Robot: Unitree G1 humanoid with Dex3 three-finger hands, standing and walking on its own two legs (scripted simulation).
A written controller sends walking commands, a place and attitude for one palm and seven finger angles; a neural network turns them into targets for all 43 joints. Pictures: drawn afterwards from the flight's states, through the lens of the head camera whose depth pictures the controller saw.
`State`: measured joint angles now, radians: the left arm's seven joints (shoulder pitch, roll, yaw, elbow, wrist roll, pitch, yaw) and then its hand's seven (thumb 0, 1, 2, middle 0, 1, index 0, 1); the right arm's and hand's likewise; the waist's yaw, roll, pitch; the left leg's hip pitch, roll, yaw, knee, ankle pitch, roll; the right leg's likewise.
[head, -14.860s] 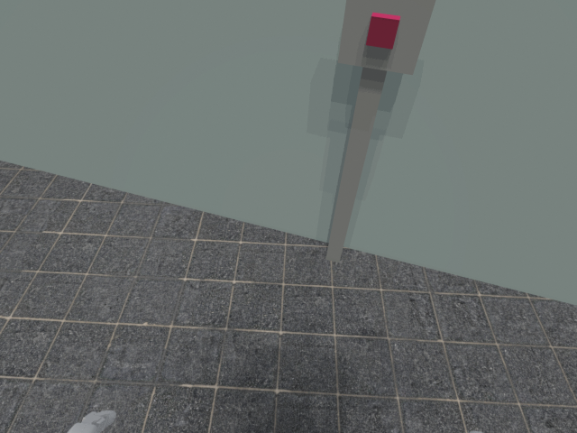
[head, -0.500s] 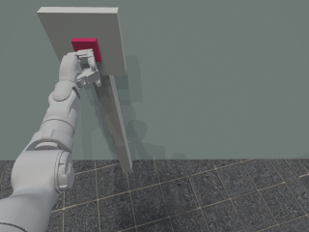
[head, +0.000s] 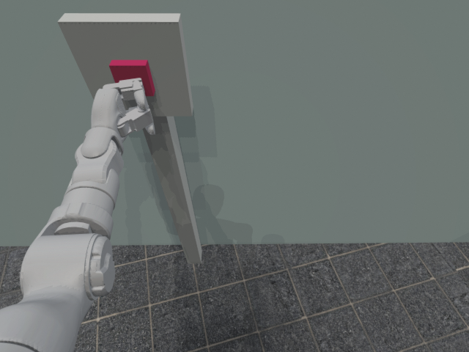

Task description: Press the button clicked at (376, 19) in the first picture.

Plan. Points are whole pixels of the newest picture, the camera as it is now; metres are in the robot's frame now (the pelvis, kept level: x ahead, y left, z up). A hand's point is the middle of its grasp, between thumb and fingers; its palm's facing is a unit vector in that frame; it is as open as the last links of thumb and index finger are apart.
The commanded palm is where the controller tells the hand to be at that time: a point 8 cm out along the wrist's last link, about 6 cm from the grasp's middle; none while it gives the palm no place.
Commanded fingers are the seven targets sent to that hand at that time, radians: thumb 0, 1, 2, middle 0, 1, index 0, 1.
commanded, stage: pull the fist back off the button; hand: left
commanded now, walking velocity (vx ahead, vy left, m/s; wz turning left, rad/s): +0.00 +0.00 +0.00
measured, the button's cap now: (134, 76) +0.53 +0.17 +0.19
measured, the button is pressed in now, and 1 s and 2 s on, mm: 6 0 0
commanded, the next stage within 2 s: draw the hand back to the body in 0.66 s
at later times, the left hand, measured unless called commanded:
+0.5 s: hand (134, 145) +0.40 +0.15 +0.16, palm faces +0.01 -1.00 -0.02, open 3.1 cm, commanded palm +0.37 +0.19 +0.16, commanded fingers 0.00 0.90 0.90 -1.30 -1.50 -1.30 -1.50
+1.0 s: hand (125, 163) +0.35 +0.15 +0.17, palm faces +0.00 -1.00 -0.02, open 3.1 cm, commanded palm +0.31 +0.21 +0.17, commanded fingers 0.00 0.90 0.90 -1.30 -1.50 -1.30 -1.50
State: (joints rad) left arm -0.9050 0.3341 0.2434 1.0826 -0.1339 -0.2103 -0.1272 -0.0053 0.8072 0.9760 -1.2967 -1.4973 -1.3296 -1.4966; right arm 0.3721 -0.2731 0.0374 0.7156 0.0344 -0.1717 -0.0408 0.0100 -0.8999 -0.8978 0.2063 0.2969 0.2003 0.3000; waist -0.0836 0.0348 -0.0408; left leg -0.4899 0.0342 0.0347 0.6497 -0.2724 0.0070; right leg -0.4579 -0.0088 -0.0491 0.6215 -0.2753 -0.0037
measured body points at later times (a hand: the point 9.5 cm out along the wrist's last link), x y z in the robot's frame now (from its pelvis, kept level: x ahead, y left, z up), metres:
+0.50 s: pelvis +0.04 -0.01 +0.01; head +0.03 -0.03 +0.46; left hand +0.39 +0.20 +0.16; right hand +0.21 -0.25 -0.07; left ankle +0.03 +0.11 -0.72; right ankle +0.02 -0.12 -0.72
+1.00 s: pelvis +0.04 -0.01 +0.01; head +0.01 -0.04 +0.46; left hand +0.35 +0.20 +0.17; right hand +0.22 -0.23 -0.07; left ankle +0.03 +0.11 -0.72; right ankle +0.02 -0.12 -0.72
